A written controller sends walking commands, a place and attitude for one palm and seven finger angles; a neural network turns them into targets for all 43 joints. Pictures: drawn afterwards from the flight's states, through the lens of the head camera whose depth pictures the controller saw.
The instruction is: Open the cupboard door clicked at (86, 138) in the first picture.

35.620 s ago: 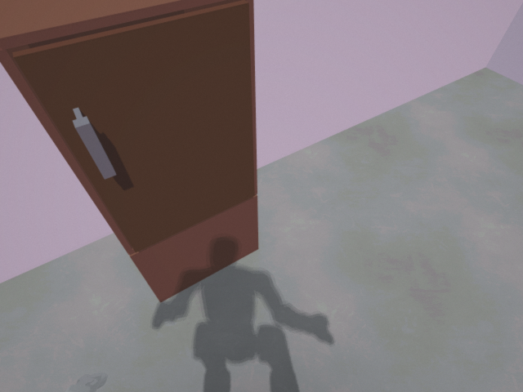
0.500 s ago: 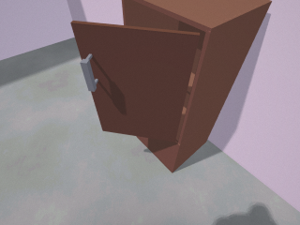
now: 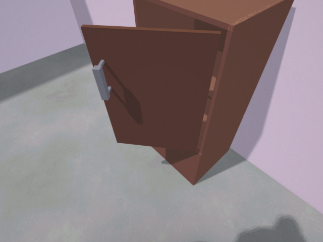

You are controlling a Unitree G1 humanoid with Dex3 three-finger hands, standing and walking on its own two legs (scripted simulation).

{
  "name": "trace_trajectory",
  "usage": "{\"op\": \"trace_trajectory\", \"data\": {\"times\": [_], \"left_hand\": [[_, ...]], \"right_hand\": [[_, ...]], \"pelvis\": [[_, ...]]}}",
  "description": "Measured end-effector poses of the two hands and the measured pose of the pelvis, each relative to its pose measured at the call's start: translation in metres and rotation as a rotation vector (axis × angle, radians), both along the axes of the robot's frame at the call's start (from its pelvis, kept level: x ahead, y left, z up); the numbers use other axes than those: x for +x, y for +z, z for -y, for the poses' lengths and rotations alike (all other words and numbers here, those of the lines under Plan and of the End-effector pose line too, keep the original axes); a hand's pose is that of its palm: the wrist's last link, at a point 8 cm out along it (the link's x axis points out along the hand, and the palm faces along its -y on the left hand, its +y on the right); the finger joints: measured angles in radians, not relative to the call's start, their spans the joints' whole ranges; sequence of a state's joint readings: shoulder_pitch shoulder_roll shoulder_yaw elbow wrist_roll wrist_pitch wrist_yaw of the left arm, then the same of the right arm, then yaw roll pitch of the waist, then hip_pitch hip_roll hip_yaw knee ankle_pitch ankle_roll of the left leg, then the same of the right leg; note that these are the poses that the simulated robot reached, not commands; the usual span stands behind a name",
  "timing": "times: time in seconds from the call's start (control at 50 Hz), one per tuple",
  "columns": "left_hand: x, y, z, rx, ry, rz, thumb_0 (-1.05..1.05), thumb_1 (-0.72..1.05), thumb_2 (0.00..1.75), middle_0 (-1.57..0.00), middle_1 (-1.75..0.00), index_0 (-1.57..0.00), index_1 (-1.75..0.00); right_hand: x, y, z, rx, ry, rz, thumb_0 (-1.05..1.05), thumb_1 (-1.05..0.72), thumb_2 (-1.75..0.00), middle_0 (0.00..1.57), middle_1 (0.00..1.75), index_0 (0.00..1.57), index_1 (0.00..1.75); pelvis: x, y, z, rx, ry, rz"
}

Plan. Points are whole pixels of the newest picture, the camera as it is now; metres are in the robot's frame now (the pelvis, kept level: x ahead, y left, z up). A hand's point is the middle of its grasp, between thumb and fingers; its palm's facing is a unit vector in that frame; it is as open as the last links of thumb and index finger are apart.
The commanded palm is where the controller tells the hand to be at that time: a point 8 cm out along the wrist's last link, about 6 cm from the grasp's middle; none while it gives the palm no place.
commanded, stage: look again from close up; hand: left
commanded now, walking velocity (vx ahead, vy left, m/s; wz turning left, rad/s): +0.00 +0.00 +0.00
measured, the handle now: (103, 80) +0.61 +0.23 +0.07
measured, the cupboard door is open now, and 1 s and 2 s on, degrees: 39 39 39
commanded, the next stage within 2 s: shuffle to correct the standing spot in 0.22 s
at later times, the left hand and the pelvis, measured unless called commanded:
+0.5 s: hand out of the picture +0.02 +0.19 -0.18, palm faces -0.02 -0.98 -0.21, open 7.4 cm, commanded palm none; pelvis +0.01 +0.01 +0.00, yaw -2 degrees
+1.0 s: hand out of the picture +0.11 +0.23 -0.17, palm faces -0.06 -0.96 -0.27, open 7.4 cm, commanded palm none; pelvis +0.06 +0.03 -0.01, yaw -5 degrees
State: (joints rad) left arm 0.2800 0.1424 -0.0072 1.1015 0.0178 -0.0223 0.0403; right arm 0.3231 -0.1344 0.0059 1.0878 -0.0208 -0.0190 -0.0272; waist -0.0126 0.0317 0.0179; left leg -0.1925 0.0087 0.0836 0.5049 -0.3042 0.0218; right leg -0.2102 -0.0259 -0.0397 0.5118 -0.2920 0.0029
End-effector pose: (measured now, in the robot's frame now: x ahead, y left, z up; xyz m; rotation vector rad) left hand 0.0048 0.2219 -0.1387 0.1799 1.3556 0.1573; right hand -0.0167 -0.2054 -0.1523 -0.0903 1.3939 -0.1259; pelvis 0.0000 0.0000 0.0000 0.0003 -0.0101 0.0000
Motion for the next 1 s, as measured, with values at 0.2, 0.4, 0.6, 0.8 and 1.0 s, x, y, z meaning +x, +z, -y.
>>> {"op": "trace_trajectory", "data": {"times": [0.2, 0.4, 0.6, 0.8, 1.0], "left_hand": [[0.016, 0.001, -0.017, 0.005, -0.017, 0.022, 0.00, 0.91, 0.90, -0.20, -0.30, -0.20, -0.30], [0.016, -0.004, -0.019, -0.011, -0.017, -0.009, 0.00, 0.91, 0.90, -0.20, -0.30, -0.20, -0.30], [0.018, -0.008, -0.024, -0.010, -0.019, -0.049, 0.00, 0.91, 0.90, -0.20, -0.30, -0.20, -0.30], [0.046, -0.015, -0.046, 0.013, -0.023, -0.051, 0.00, 0.91, 0.90, -0.20, -0.30, -0.20, -0.30], [0.103, -0.001, -0.052, 0.056, -0.077, 0.043, 0.00, 0.91, 0.90, -0.20, -0.30, -0.20, -0.30]], "right_hand": [[0.012, 0.005, 0.000, -0.028, 0.009, 0.019, 0.01, -0.92, -0.90, 0.20, 0.29, 0.20, 0.30], [0.030, 0.012, 0.011, -0.072, 0.019, 0.033, 0.00, -0.91, -0.90, 0.20, 0.29, 0.20, 0.30], [0.043, 0.007, 0.011, -0.074, 0.003, 0.035, 0.00, -0.91, -0.90, 0.20, 0.29, 0.20, 0.30], [0.051, 0.002, -0.007, -0.077, -0.021, 0.011, 0.00, -0.91, -0.90, 0.20, 0.29, 0.20, 0.30], [0.061, -0.001, -0.016, -0.055, -0.076, 0.008, 0.01, -0.92, -0.90, 0.20, 0.30, 0.20, 0.30]], "pelvis": [[0.003, 0.001, -0.010, 0.008, -0.009, -0.002], [0.008, 0.002, -0.012, 0.007, -0.017, -0.003], [0.023, -0.004, -0.017, 0.005, -0.052, -0.007], [0.043, -0.011, -0.033, 0.010, -0.068, -0.016], [0.056, -0.006, -0.035, 0.007, -0.087, -0.022]]}}
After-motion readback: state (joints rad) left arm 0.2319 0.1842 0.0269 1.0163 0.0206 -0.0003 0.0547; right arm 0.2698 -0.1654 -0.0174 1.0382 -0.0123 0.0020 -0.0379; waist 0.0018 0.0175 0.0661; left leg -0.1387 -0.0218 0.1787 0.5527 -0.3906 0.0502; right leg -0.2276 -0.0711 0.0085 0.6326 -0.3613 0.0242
